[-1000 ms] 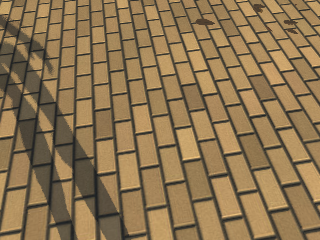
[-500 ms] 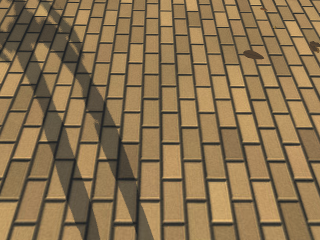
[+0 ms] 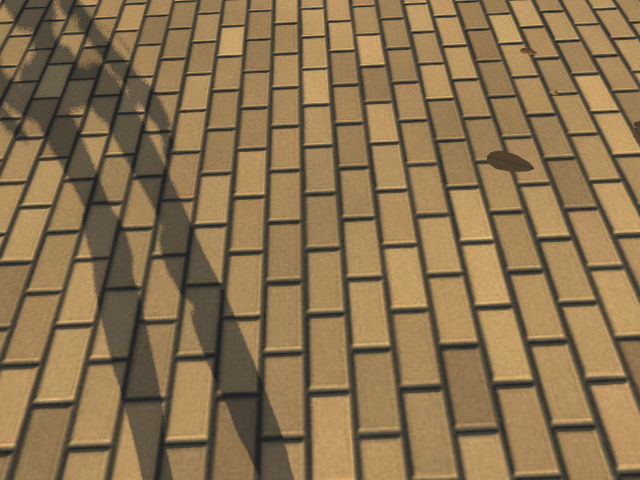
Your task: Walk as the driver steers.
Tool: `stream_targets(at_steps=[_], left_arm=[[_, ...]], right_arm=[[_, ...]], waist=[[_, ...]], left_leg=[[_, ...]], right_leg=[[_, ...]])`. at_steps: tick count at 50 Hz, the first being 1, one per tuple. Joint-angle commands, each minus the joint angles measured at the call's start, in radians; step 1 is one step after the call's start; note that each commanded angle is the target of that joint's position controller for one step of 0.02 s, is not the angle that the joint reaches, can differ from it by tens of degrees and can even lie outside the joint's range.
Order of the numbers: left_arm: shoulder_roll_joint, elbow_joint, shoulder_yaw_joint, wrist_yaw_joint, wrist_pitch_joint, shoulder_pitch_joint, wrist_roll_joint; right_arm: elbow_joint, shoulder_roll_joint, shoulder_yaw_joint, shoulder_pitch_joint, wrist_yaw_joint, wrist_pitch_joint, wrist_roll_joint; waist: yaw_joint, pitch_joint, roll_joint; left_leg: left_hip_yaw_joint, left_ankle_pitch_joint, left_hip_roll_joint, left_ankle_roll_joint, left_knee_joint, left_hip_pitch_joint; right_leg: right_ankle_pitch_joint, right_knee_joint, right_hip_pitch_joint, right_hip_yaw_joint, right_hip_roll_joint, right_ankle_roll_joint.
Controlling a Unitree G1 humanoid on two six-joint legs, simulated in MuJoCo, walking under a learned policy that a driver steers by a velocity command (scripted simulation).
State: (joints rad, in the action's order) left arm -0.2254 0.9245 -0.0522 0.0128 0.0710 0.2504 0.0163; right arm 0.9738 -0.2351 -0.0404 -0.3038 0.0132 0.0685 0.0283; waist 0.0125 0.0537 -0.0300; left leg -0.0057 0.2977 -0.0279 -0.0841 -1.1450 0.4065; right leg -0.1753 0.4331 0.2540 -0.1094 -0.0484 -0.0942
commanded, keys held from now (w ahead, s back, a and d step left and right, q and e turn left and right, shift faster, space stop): w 0.14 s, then w+e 0.86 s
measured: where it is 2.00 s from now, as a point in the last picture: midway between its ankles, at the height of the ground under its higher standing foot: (476, 296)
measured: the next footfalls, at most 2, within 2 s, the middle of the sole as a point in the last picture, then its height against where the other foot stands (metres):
left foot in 0.38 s outside the picture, level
right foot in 0.92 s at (417, 433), level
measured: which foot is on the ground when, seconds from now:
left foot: up 0.00-0.36, down 0.38-0.92, up 0.94-1.00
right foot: down 0.00-0.40, up 0.42-0.90, down 0.92-1.00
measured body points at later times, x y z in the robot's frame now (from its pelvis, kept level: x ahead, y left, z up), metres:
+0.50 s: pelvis +0.27 +0.04 +0.00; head +0.30 +0.05 +0.44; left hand +0.29 +0.29 -0.15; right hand +0.38 -0.23 -0.12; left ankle +0.34 +0.11 -0.74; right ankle +0.14 -0.06 -0.65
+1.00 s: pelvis +0.50 -0.07 -0.02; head +0.53 -0.09 +0.43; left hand +0.76 +0.10 -0.13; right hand +0.40 -0.30 -0.16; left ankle +0.41 +0.12 -0.64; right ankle +0.54 -0.13 -0.74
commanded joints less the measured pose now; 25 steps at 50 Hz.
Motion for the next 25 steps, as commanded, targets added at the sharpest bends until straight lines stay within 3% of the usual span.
stream_targets(at_steps=[1, 3, 7, 13, 16, 17, 18, 19, 20, 21, 22, 23, 25], left_arm=[[-0.074, 0.003, -0.010, -0.002, 0.031, 0.082, -0.007], [-0.093, 0.023, -0.014, -0.002, 0.037, 0.118, -0.008], [-0.081, 0.051, -0.005, -0.004, 0.035, 0.184, -0.011], [-0.100, 0.086, -0.004, -0.018, 0.025, 0.276, -0.002], [-0.123, 0.081, -0.013, -0.026, 0.017, 0.242, 0.007], [-0.133, 0.076, -0.016, -0.027, 0.016, 0.218, 0.008], [-0.134, 0.072, -0.018, -0.023, 0.015, 0.197, 0.003], [-0.110, 0.054, -0.012, -0.019, 0.019, 0.187, -0.006], [-0.002, 0.012, 0.010, -0.016, 0.018, 0.266, -0.047], [-0.065, 0.016, -0.007, -0.024, 0.008, 0.273, -0.031], [-0.102, 0.016, -0.022, -0.024, -0.002, 0.211, -0.015], [-0.082, 0.007, -0.021, -0.014, -0.003, 0.160, -0.010], [-0.054, 0.000, -0.024, 0.002, -0.025, 0.139, 0.010]], right_arm=[[-0.024, -0.029, -0.007, -0.076, 0.014, -0.018, 0.012], [-0.051, -0.032, -0.006, 0.006, 0.017, -0.025, 0.010], [-0.105, -0.025, 0.001, 0.182, 0.019, -0.024, 0.002], [-0.164, -0.027, 0.009, 0.351, 0.015, -0.013, -0.005], [-0.175, -0.056, 0.001, 0.326, 0.010, 0.004, -0.010], [-0.157, -0.070, -0.006, 0.258, 0.004, 0.012, -0.010], [-0.115, -0.091, -0.019, 0.122, -0.005, 0.024, -0.005], [-0.078, -0.149, -0.039, -0.045, -0.019, 0.038, 0.017], [-0.086, -0.263, -0.068, -0.152, -0.029, 0.037, 0.043], [-0.094, -0.233, -0.066, -0.105, -0.023, 0.018, 0.019], [-0.109, -0.153, -0.046, -0.015, -0.021, 0.011, 0.007], [-0.117, -0.093, -0.032, 0.053, -0.018, 0.015, 0.000], [-0.103, -0.049, -0.019, 0.078, -0.024, 0.026, -0.005]], waist=[[0.023, -0.018, 0.087], [0.016, 0.010, 0.080], [-0.022, 0.043, 0.081], [-0.073, 0.048, 0.093], [-0.039, 0.033, 0.105], [-0.006, 0.006, 0.108], [0.054, -0.062, 0.077], [0.114, -0.180, 0.020], [0.103, -0.352, -0.169], [0.083, -0.377, -0.180], [0.045, -0.219, -0.071], [0.028, -0.117, -0.024], [-0.015, -0.036, -0.060]], left_leg=[[-0.013, -0.065, -0.062, 0.018, 0.014, 0.107], [0.006, -0.131, -0.081, 0.036, 0.080, 0.182], [0.043, -0.261, -0.083, 0.064, 0.302, 0.247], [0.058, -0.288, -0.030, 0.070, 0.524, 0.210], [0.042, -0.187, -0.006, 0.046, 0.594, 0.119], [0.047, -0.148, 0.017, 0.033, 0.627, 0.017], [0.060, -0.167, 0.039, 0.013, 0.698, -0.162], [-0.042, -0.144, -0.066, -0.027, 0.708, -0.418], [-0.435, -0.031, -0.374, -0.123, 0.743, -0.742], [-0.651, 0.020, -0.436, -0.163, 0.857, -0.705], [-0.509, 0.098, -0.389, -0.135, 0.875, -0.565], [-0.378, 0.058, -0.344, -0.112, 0.916, -0.429], [-0.193, -0.071, -0.268, -0.061, 0.969, -0.279]], right_leg=[[0.143, -0.289, -0.063, 0.263, 0.262, -0.117], [0.166, -0.317, -0.080, 0.226, 0.251, -0.120], [0.254, -0.326, -0.135, 0.166, 0.216, -0.105], [0.393, -0.244, -0.261, 0.215, 0.239, -0.114], [0.489, -0.163, -0.298, 0.253, 0.261, -0.101], [0.567, -0.096, -0.285, 0.252, 0.253, -0.087], [0.609, 0.056, -0.251, 0.226, 0.213, -0.068], [0.455, 0.286, -0.107, 0.189, 0.156, -0.048], [-0.022, 0.649, 0.222, 0.091, 0.016, 0.002], [-0.352, 0.794, 0.353, 0.134, -0.012, -0.010], [-0.274, 0.832, 0.390, 0.168, 0.058, -0.019], [-0.194, 0.800, 0.378, 0.168, 0.095, -0.014], [-0.136, 0.738, 0.323, 0.160, 0.137, 0.001]])
Velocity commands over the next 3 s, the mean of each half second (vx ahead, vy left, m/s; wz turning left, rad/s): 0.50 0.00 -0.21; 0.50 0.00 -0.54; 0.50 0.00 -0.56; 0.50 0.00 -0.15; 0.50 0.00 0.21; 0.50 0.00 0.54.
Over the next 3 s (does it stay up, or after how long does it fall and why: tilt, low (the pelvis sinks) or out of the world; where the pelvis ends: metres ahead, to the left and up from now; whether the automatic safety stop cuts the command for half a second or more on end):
stays up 1.35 -0.71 -0.01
